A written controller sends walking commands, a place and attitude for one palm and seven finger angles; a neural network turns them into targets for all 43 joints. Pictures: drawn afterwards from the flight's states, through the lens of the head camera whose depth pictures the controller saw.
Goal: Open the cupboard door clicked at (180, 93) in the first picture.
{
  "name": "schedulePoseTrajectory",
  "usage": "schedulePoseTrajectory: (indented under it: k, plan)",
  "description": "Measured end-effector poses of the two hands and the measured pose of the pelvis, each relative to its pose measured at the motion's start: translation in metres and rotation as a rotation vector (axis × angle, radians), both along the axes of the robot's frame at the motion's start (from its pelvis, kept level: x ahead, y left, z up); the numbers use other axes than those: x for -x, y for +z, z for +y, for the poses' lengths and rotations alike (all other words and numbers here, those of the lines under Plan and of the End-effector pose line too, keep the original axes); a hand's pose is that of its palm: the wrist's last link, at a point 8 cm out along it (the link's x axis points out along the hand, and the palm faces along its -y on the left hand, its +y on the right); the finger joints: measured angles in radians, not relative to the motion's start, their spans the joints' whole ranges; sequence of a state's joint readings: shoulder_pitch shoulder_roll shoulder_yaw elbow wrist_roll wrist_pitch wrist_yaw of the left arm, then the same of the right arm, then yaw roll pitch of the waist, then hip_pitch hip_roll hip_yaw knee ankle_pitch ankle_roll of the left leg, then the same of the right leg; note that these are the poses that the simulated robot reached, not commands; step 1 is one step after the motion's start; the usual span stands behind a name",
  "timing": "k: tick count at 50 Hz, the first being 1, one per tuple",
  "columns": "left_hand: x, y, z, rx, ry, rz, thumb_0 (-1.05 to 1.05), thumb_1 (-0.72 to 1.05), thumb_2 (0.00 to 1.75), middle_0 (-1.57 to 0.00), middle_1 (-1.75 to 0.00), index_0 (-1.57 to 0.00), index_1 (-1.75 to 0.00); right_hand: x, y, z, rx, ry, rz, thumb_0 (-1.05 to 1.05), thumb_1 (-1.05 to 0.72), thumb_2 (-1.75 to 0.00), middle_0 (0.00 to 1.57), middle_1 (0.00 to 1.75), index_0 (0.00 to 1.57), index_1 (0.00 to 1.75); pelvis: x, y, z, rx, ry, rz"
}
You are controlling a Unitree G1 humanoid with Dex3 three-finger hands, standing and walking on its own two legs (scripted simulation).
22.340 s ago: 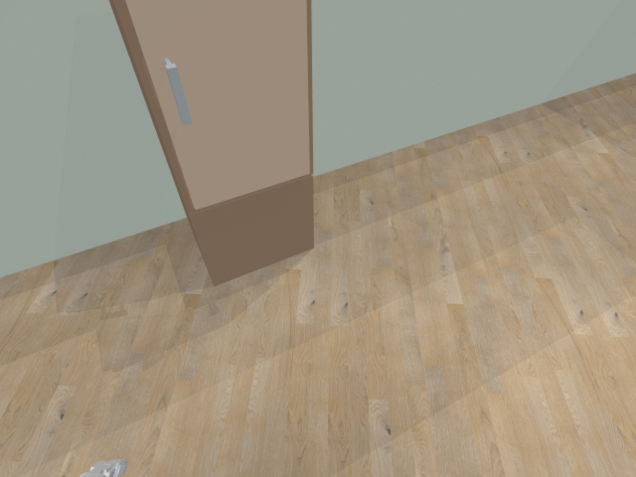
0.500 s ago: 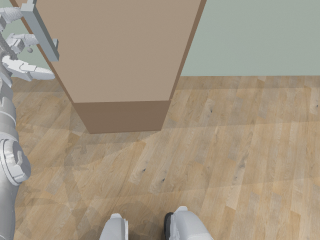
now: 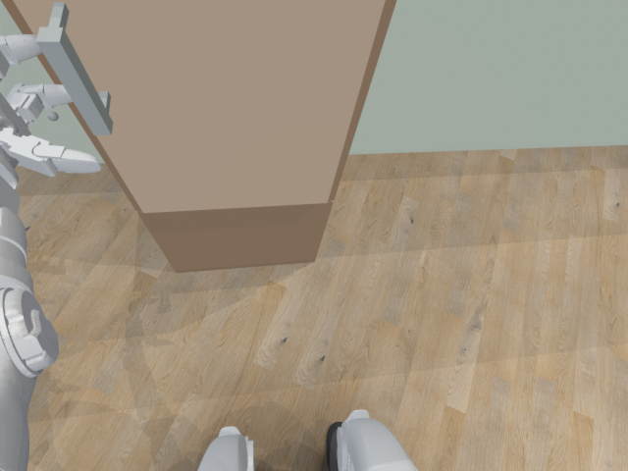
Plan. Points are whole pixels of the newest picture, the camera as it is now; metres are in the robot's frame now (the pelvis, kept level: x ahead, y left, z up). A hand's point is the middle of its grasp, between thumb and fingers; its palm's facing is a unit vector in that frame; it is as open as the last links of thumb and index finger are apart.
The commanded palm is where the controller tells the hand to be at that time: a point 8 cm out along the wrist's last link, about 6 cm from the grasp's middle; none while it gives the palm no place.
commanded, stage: move the hooked fingers beside the handle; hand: left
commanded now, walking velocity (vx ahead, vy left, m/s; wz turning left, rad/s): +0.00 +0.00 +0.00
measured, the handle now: (82, 75) +0.57 +0.24 +0.09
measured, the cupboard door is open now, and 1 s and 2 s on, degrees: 0 0 0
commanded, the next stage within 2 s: slide the fingers in behind the handle in 1.80 s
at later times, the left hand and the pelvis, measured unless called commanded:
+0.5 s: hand (43, 110) +0.51 +0.28 +0.09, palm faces +0.08 -1.00 -0.03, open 14.5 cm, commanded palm +0.50 +0.31 +0.09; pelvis +0.00 -0.01 +0.00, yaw +0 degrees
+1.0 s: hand (14, 109) +0.51 +0.30 +0.09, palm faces +0.06 -1.00 -0.01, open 14.0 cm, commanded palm +0.49 +0.34 +0.09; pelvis -0.01 +0.00 -0.01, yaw -2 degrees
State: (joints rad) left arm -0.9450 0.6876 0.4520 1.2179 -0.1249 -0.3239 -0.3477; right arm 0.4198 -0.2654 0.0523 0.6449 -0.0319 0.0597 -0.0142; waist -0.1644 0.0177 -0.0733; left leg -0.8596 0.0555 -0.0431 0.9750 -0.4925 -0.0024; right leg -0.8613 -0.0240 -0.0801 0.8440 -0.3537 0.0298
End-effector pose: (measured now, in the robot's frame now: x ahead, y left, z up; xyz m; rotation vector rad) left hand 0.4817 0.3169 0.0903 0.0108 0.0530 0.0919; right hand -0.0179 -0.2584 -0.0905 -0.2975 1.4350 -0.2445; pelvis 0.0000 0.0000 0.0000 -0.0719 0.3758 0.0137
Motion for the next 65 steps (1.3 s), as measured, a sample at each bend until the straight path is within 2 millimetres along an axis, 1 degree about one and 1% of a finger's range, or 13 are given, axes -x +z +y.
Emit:
schedulePoseTrajectory:
  k: [10, 21, 36, 42, 55, 65]
  plan:
    - [-0.004, 0.001, 0.006, -0.01, 0.0, 0.006, -0.01, -0.5, 0.3, -0.3, -1.2, -0.14, -1.17, -0.005, -0.001, -0.009, 0.021, 0.01, -0.003, 0.01, -0.9, -0.9, 0.2, 0.3, 0.2, 0.3, 0.001, -0.003, -0.004, -0.001, 0.001, 0.015]
    - [-0.007, 0.001, 0.01, -0.011, -0.013, 0.008, -0.01, -0.5, 0.3, -0.3, -1.2, -0.17, -1.19, 0.001, 0.001, -0.014, 0.034, -0.003, 0.016, 0.01, -0.9, -0.9, 0.2, 0.3, 0.2, 0.3, 0.001, -0.004, -0.007, 0.0, -0.005, 0.026]
    - [-0.01, 0.006, 0.017, 0.002, -0.045, -0.003, -0.01, -0.5, 0.3, -0.3, -1.2, -0.26, -1.2, 0.007, 0.004, -0.01, 0.038, -0.044, 0.003, 0.01, -0.9, -0.9, 0.2, 0.3, 0.2, 0.3, 0.002, -0.004, -0.004, 0.003, -0.028, 0.027]
    - [-0.011, 0.006, 0.024, -0.006, -0.039, 0.006, -0.01, -0.5, 0.3, -0.3, -1.2, -0.29, -1.2, 0.009, 0.003, -0.006, 0.037, -0.052, -0.005, 0.01, -0.9, -0.9, 0.2, 0.3, 0.2, 0.3, 0.004, -0.006, -0.001, 0.003, -0.036, 0.033]
    - [-0.003, 0.005, 0.045, 0.006, -0.032, -0.003, -0.01, -0.5, 0.3, -0.3, -1.2, -0.3, -1.2, 0.014, 0.002, -0.002, 0.045, -0.042, 0.012, 0.01, -0.9, -0.9, 0.2, 0.3, 0.2, 0.3, 0.008, -0.01, 0.004, 0.01, -0.036, 0.041]
    - [-0.004, 0.0, 0.047, 0.016, -0.05, -0.007, -0.01, -0.5, 0.3, -0.3, -1.2, -0.3, -1.2, 0.015, 0.002, -0.001, 0.059, -0.034, 0.021, 0.01, -0.9, -0.9, 0.2, 0.3, 0.2, 0.3, 0.012, -0.013, 0.007, 0.018, -0.03, 0.052]
